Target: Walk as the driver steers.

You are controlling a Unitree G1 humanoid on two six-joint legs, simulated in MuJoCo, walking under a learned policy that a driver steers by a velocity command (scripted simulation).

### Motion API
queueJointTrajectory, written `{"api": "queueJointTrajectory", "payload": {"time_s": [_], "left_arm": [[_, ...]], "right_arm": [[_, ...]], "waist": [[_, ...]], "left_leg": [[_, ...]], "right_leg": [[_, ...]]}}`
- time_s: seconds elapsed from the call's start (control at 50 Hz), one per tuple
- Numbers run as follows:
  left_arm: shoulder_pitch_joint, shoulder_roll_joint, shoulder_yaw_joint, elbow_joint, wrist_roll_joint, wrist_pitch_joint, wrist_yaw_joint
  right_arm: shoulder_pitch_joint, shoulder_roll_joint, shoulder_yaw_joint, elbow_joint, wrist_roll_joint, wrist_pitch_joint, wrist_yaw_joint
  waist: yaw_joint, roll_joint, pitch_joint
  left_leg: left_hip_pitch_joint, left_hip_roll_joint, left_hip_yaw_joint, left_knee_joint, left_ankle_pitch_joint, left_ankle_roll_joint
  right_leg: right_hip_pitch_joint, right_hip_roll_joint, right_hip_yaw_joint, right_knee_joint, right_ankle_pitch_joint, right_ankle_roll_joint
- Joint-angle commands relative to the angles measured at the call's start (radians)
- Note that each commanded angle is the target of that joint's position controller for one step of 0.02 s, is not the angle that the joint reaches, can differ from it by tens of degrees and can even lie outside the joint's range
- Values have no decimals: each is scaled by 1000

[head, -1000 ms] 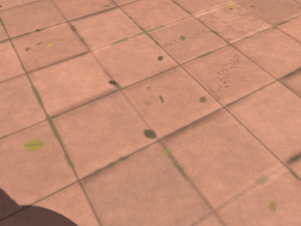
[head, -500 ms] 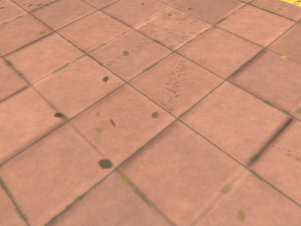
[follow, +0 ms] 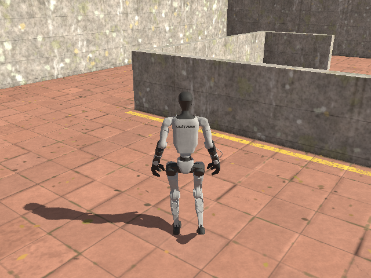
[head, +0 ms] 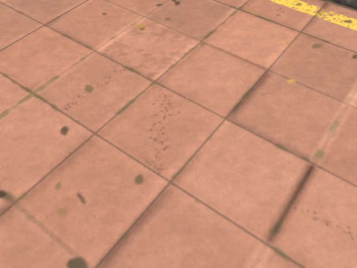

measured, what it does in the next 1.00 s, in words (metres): walks ahead, turning left: right foot, then left foot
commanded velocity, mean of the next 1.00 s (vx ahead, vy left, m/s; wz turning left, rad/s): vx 0.50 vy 0.00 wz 0.39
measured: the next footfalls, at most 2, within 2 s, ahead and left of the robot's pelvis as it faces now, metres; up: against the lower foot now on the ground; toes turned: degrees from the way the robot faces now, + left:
right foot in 0.32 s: +0.34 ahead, -0.13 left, +0.00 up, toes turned +14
left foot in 0.84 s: +0.52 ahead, +0.22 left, +0.00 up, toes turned +30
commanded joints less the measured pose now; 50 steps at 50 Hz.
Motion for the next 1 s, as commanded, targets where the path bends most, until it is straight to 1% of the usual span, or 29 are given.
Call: {"api": "queueJointTrajectory", "payload": {"time_s": [0.02,0.1,0.14,0.2,0.24,0.28,0.3,0.32,0.34,0.36,0.38,0.4,0.42,0.44,0.5,0.56,0.64,0.7,0.76,0.8,0.82,0.84,0.86,0.88,0.9,0.92,0.94,0.96,1.0], "left_arm": [[11,70,20,-87,15,-21,7],[-146,41,1,-147,19,-12,14],[-223,45,-2,-164,10,-16,8],[-294,68,3,-193,-5,-21,2],[-308,98,13,-208,-9,-27,-1],[-249,127,29,-198,-9,-35,-1],[-160,149,42,-178,-5,-38,4],[-1,204,58,-158,7,-40,13],[98,294,81,-137,17,-22,14],[100,227,72,-130,8,-16,6],[57,150,53,-145,2,-18,4],[0,124,43,-151,3,-16,0],[-47,100,36,-150,4,-14,-4],[-70,89,31,-145,11,-13,-6],[-61,108,43,-119,10,-23,-10],[-36,141,54,-93,9,-24,-6],[-15,174,58,-74,5,-11,1],[36,199,62,-50,-6,2,4],[66,218,66,-32,-19,23,4],[81,244,69,-21,-25,32,6],[76,249,66,-12,-26,38,7],[76,232,54,-12,-24,37,10],[101,142,22,-50,6,25,3],[175,100,1,-40,-14,-3,-13],[67,208,35,-54,-53,-15,-19],[-9,195,33,-86,-66,-14,-20],[-23,168,30,-82,-48,-7,-11],[-7,168,38,-71,-30,8,-5],[67,128,37,-41,-29,42,-3]], "right_arm": [[13,-80,-10,-58,2,-7,-2],[78,-146,-29,-50,15,5,-30],[108,-157,-33,-49,20,15,-38],[165,-152,-32,-41,27,28,-41],[172,-150,-33,-45,30,37,-46],[148,-147,-35,-60,27,46,-51],[133,-121,-28,-72,22,48,-51],[112,-63,-8,-96,11,44,-47],[226,13,16,-128,27,30,-45],[251,-71,1,-124,47,28,-47],[174,-138,-18,-123,45,36,-48],[129,-135,-23,-129,33,44,-48],[103,-121,-25,-137,23,50,-46],[93,-105,-28,-147,22,57,-40],[69,-62,-23,-176,23,72,-27],[7,-55,-21,-216,20,74,-21],[-117,-42,-11,-262,18,66,3],[-216,-38,-6,-311,21,65,22],[-263,-48,-10,-352,23,66,37],[-209,-71,-24,-354,15,67,34],[-85,-106,-45,-324,14,67,28],[78,-164,-75,-277,14,69,12],[222,-271,-99,-248,-1,76,-13],[215,-280,-86,-257,-5,67,-13],[193,-202,-65,-251,-9,59,-4],[140,-172,-54,-239,-8,52,-3],[68,-139,-45,-229,-4,44,1],[18,-97,-35,-230,-4,34,5],[-18,-81,-37,-215,-10,12,7]], "waist": [[35,64,-65],[0,78,-18],[-27,94,-11],[-50,111,-14],[-39,117,-17],[8,129,-31],[54,127,-70],[124,43,-183],[90,-253,-309],[85,-272,-278],[96,-147,-156],[76,-69,-91],[54,-53,-46],[32,-74,-23],[20,-71,-15],[28,-39,-8],[67,-33,15],[99,-28,48],[94,-37,58],[41,-71,0],[-42,-69,-67],[-125,-45,-151],[-141,146,-293],[-88,255,-477],[-130,114,-384],[-99,113,-224],[-47,57,-144],[-11,88,-103],[33,106,-83]], "left_leg": [[187,257,-362,-210,122,205],[61,232,-286,-238,98,195],[23,205,-261,-223,69,165],[36,215,-301,-179,16,143],[79,232,-360,-131,-44,125],[94,221,-397,-51,-56,99],[65,182,-379,41,-36,73],[-41,120,-295,299,-100,34],[-339,-4,-142,590,-403,-18],[-496,69,-140,780,-466,-27],[-529,109,-154,854,-374,-29],[-499,141,-131,856,-292,-38],[-473,165,-125,821,-235,-46],[-438,191,-117,795,-201,-49],[-416,209,-87,762,-120,-62],[-461,213,-93,647,-20,-74],[-416,202,-35,423,153,-61],[-415,191,11,326,144,-42],[-382,163,56,264,25,-2],[-216,92,101,237,-84,42],[-34,51,113,175,-60,74],[248,54,79,140,20,104],[627,324,-285,151,57,194],[759,544,-749,-13,-7,335],[654,506,-629,-44,-13,274],[491,459,-429,-56,43,225],[347,404,-316,-85,90,185],[253,364,-230,-118,125,162],[150,338,-140,-194,146,154]], "right_leg": [[-193,-89,23,-105,42,20],[-150,-66,-22,-413,178,74],[-83,-32,-30,-548,308,84],[-12,0,-16,-642,374,94],[29,4,3,-702,333,84],[127,-1,0,-756,274,57],[249,-26,3,-785,242,30],[471,-177,134,-787,181,-32],[759,-405,512,-850,44,-182],[741,-457,701,-906,-148,-213],[628,-410,577,-920,-139,-175],[515,-361,428,-934,-17,-144],[428,-314,327,-962,82,-130],[365,-282,243,-989,147,-117],[308,-249,91,-1038,309,-127],[335,-260,1,-1048,435,-139],[352,-243,-122,-1046,447,-111],[410,-267,-163,-1030,437,-98],[479,-295,-195,-969,566,-78],[482,-299,-214,-846,896,-71],[455,-282,-233,-700,1008,-59],[308,-245,-257,-495,937,-31],[-47,-150,-268,-110,376,17],[-253,-2,-70,163,-261,36],[-323,-49,41,210,-214,27],[-344,-86,18,164,-138,21],[-308,-129,7,80,-60,27],[-259,-154,13,26,-5,33],[-171,-160,18,6,80,46]]}}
